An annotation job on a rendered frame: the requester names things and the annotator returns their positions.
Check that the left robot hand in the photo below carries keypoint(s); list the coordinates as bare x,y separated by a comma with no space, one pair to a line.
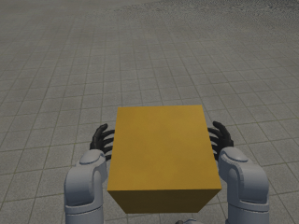
98,141

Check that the carton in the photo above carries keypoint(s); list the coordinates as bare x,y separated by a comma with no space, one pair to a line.
162,161

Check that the robot right forearm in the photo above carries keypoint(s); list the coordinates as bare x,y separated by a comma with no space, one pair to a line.
247,188

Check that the right robot hand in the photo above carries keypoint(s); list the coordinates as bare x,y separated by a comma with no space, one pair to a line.
223,140

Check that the robot left forearm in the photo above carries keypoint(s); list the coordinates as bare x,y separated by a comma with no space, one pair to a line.
83,189

